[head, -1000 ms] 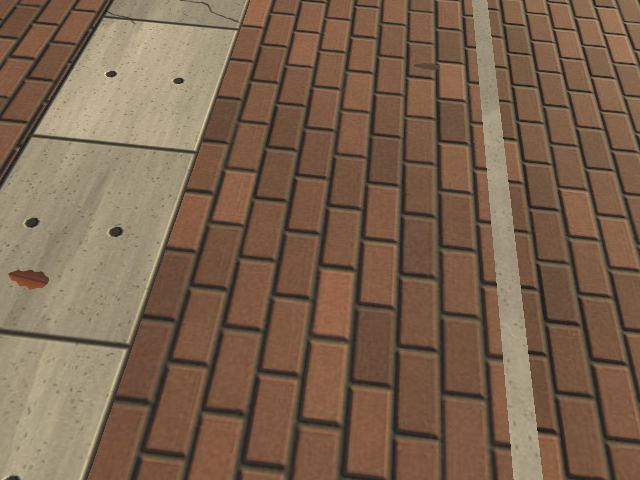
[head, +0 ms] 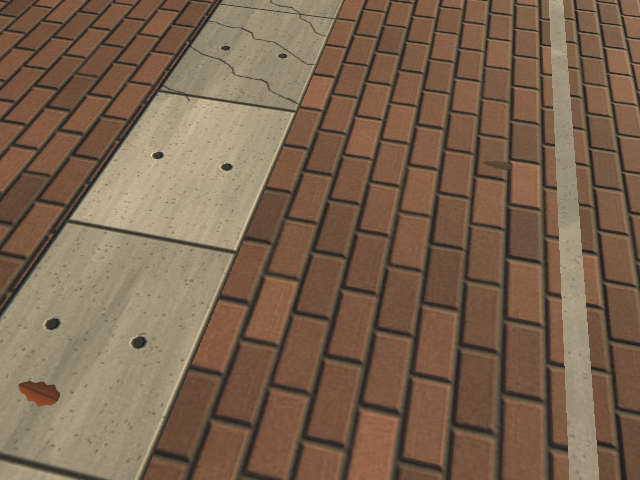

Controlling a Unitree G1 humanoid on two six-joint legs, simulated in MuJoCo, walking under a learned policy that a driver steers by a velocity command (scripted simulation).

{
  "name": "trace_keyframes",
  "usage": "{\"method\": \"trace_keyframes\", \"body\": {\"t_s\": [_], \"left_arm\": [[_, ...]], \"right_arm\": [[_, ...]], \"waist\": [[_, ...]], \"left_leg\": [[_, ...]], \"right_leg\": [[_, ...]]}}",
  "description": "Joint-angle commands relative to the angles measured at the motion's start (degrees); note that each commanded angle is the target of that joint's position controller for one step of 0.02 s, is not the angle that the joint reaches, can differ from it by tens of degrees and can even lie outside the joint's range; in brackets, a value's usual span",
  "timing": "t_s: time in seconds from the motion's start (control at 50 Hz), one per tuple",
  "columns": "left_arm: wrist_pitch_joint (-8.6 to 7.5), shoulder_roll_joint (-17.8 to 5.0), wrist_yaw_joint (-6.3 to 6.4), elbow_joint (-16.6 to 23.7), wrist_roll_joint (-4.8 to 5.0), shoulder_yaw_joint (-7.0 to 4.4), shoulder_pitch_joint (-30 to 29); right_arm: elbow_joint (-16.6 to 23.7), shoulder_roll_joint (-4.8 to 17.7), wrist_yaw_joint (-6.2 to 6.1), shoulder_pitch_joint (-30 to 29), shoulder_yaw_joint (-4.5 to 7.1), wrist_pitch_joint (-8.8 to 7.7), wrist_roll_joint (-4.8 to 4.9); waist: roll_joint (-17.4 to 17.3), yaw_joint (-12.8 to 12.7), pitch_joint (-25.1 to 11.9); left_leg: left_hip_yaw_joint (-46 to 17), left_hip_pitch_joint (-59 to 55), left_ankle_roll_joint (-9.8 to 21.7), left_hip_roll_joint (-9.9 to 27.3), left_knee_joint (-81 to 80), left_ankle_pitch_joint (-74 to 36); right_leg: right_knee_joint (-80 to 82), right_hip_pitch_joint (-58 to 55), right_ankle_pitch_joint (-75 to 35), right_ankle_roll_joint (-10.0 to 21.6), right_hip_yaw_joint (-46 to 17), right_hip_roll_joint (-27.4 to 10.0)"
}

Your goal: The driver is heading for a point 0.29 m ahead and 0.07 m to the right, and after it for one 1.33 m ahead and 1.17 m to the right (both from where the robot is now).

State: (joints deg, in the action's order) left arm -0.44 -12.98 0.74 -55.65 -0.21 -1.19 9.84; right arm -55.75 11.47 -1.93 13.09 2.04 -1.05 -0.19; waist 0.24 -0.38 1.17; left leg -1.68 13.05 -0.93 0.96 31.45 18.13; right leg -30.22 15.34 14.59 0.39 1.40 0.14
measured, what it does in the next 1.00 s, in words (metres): walks ahead: left foot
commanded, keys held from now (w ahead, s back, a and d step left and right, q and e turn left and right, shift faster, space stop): no key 0.30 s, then w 0.28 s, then w+e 0.42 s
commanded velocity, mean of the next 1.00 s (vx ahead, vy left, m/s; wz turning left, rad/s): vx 0.24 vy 0.00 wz -0.13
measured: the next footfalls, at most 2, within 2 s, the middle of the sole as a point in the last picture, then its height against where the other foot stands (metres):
left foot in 0.86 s outside the picture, level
right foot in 1.42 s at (404, 475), level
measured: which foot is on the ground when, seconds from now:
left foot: down 0.00-0.60, up 0.62-0.84, down 0.86-1.00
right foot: down 0.00-0.86, up 0.88-1.00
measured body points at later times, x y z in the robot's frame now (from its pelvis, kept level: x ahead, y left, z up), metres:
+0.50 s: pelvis +0.03 +0.00 -0.01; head +0.03 +0.00 +0.44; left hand +0.06 +0.25 -0.16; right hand +0.03 -0.25 -0.16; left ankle -0.02 +0.13 -0.73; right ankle +0.01 -0.11 -0.73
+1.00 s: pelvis +0.22 +0.09 +0.00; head +0.22 +0.11 +0.45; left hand +0.32 +0.35 -0.14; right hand +0.25 -0.18 -0.12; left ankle +0.25 +0.19 -0.73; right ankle +0.13 -0.06 -0.62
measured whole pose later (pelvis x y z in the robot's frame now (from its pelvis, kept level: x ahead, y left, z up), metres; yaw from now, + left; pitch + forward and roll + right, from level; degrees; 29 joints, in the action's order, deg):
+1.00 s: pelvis +0.22 +0.09 +0.00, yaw -11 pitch +0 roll -1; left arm -3.6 -15.7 1.9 -52.3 2.2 -3.9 18.5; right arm -55.2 12.6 1.3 13.6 2.4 -6.5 -0.3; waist 2.0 0.3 -1.7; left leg 3.6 16.5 0.7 2.0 31.0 14.7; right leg -72.7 29.0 16.6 3.1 -3.3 -1.4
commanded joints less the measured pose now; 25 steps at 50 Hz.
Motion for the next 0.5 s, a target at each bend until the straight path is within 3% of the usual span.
{"method": "trace_keyframes", "body": {"t_s": [0.02, 0.3, 0.32, 0.36, 0.38, 0.42, 0.5], "left_arm": [[-0.15, -5.13, 0.40, 1.26, 0.17, -1.03, 0.25], [0.79, -5.10, 1.21, -2.78, 0.31, -1.20, 0.68], [0.87, -4.52, 1.22, -3.67, 0.32, -1.10, 1.87], [1.03, -5.52, 1.33, -4.15, 0.96, -1.61, 2.24], [0.74, -5.73, 1.39, -3.87, 1.07, -1.69, 1.95], [-0.77, -5.13, 1.17, -3.47, 1.42, -1.57, 2.30], [-3.93, -4.27, -0.12, -3.49, 1.87, -1.53, 4.87]], "right_arm": [[0.72, 6.67, -0.22, 1.73, 1.25, -0.27, 0.07], [-4.10, 5.38, -0.37, 1.66, 0.57, 0.37, -0.03], [-5.01, 4.88, -0.40, 2.94, 0.46, 0.47, 0.00], [-5.33, 6.33, -0.55, 3.42, 1.01, 0.70, 0.68], [-4.85, 6.68, -0.67, 3.03, 1.12, 0.49, 0.86], [-4.42, 6.11, -0.56, 3.70, 1.00, -0.86, 1.32], [-4.15, 5.56, 0.52, 5.20, 0.93, -3.54, 1.84]], "waist": [[-0.46, 0.05, -3.03], [-0.67, -0.02, -0.55], [-0.72, 0.05, -1.77], [-1.16, 0.12, 1.45], [-1.05, 0.17, 4.43], [-0.83, 0.30, 7.87], [-1.29, -0.06, 7.03]], "left_leg": [[-1.33, -0.46, 2.06, 1.77, -4.43, -17.54], [0.18, -0.74, 1.57, 0.67, -6.64, -13.92], [0.85, -1.29, 1.75, 0.05, -7.04, -7.92], [0.88, 2.21, 3.81, -0.77, -6.70, 12.19], [-0.33, 4.83, 4.90, -0.14, -7.12, 19.44], [-2.89, 7.64, 6.57, 1.53, -7.21, 23.45], [-5.93, 7.82, 8.63, 3.00, -5.12, 19.71]], "right_leg": [[2.92, -3.80, -13.94, 1.71, -1.65, -2.05], [4.23, -4.69, -11.93, 1.27, -1.75, -2.04], [4.36, -5.17, -5.89, 1.38, -1.00, -1.31], [3.34, -1.50, 15.27, 2.70, -0.23, 0.18], [3.79, 1.55, 22.30, 3.51, -1.35, -0.31], [3.92, 4.38, 25.94, 4.92, -3.95, -1.86], [1.64, 3.88, 21.67, 6.88, -6.65, -3.09]]}}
